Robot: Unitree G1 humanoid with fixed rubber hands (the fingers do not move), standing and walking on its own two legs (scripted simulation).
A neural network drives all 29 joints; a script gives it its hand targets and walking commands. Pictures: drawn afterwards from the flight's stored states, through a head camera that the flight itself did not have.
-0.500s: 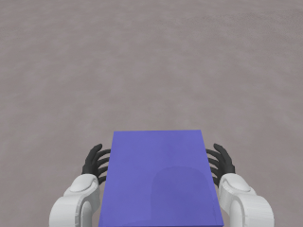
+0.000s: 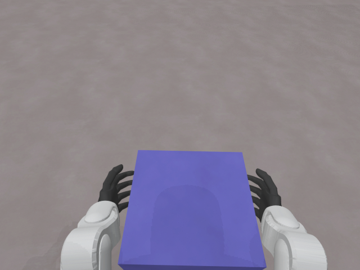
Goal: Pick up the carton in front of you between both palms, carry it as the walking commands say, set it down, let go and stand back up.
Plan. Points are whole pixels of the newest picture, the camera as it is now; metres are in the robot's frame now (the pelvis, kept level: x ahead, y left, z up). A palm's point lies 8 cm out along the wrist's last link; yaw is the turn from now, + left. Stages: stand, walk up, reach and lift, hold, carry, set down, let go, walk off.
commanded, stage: carry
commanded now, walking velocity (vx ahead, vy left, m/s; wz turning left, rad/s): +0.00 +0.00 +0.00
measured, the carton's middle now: (187, 223) +0.24 -0.01 +0.00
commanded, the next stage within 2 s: hold in 1.98 s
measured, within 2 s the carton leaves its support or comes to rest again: neither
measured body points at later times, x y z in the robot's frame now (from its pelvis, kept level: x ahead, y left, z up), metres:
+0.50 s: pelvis +0.12 -0.03 -0.01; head +0.11 -0.03 +0.44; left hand +0.36 +0.13 +0.08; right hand +0.38 -0.17 +0.08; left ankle +0.03 +0.08 -0.75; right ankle +0.10 -0.13 -0.75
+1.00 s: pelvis +0.08 -0.03 -0.01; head +0.06 -0.03 +0.44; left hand +0.34 +0.13 +0.06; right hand +0.35 -0.17 +0.06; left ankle +0.03 +0.08 -0.75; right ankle +0.10 -0.13 -0.75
